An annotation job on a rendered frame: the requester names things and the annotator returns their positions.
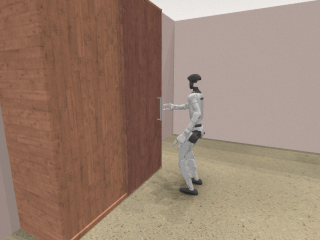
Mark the robot left shin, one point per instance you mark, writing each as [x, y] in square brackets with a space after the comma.
[186, 173]

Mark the left robot upper arm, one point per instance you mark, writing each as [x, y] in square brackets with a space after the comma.
[194, 103]

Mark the robot right forearm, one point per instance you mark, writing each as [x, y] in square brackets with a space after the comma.
[180, 107]

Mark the wardrobe door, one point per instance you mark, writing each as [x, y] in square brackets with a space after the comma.
[82, 46]
[140, 34]

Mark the left robot hand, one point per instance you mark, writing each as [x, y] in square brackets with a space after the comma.
[181, 138]

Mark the right robot hand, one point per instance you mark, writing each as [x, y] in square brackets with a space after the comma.
[171, 107]

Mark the robot right shin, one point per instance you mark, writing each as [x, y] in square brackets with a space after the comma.
[193, 167]

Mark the robot left forearm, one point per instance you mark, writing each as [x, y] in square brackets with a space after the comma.
[192, 124]

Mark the robot shin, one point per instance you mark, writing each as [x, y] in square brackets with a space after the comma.
[186, 173]
[193, 167]

